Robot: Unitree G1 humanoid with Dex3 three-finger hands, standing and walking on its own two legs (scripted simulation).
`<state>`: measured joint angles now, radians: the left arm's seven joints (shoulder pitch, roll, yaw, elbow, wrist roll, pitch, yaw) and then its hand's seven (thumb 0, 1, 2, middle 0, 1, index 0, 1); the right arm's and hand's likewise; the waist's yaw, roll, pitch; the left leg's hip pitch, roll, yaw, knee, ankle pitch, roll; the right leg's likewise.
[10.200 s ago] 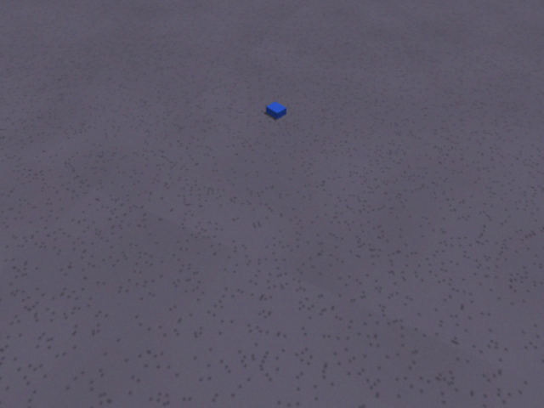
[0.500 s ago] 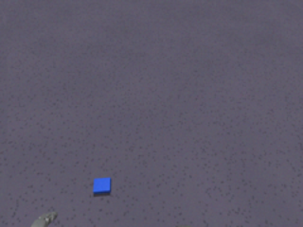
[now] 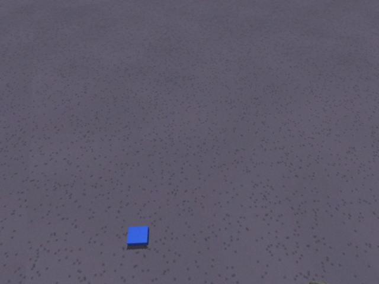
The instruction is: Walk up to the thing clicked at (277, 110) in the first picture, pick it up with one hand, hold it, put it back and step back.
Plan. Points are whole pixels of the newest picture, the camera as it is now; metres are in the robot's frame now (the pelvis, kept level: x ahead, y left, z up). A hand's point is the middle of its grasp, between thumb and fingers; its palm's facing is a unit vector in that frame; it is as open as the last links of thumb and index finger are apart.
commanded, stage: walk up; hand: left
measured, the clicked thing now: (138, 236) +0.45 +0.26 -0.76
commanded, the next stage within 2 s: stand in 0.48 s
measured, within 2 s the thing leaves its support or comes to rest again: neither
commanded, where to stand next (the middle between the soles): +0.01 +0.01 m, yaw +0 degrees
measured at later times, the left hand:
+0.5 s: hand out of the picture +0.08 +0.25 -0.15, palm faces +0.01 -0.94 -0.34, open 7.4 cm
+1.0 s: hand out of the picture +0.10 +0.25 -0.15, palm faces -0.01 -0.94 -0.35, open 7.4 cm
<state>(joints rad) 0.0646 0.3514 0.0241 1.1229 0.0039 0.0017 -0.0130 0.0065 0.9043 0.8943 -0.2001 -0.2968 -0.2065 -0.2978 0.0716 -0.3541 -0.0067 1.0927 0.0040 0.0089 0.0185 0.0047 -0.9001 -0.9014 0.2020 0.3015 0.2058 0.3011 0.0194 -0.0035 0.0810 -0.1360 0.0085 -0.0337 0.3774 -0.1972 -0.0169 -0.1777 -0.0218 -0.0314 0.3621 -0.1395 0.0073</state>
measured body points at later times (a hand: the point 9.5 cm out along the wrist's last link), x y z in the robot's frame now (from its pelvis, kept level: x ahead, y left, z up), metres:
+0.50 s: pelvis +0.00 +0.00 +0.00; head +0.02 +0.00 +0.45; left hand +0.08 +0.30 -0.13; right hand +0.08 -0.31 -0.13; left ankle +0.01 +0.13 -0.75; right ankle +0.04 -0.12 -0.75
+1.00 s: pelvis +0.03 -0.01 +0.00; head +0.04 -0.01 +0.45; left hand +0.10 +0.29 -0.13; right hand +0.10 -0.31 -0.13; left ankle +0.01 +0.13 -0.75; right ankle +0.04 -0.12 -0.75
